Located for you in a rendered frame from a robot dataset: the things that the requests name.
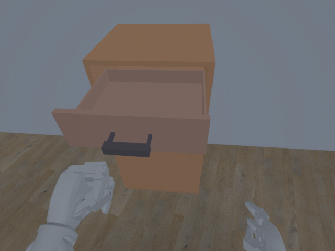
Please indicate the right robot hand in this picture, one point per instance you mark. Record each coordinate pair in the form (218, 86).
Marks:
(267, 235)

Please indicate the left robot hand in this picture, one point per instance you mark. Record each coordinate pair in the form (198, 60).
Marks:
(91, 182)

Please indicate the handle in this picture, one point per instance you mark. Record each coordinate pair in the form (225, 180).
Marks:
(126, 149)

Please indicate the left robot forearm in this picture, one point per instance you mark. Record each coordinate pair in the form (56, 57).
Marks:
(54, 237)

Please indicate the drawer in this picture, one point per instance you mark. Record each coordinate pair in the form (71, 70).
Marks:
(133, 103)

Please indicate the cabinet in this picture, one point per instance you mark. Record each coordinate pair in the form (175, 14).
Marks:
(157, 46)

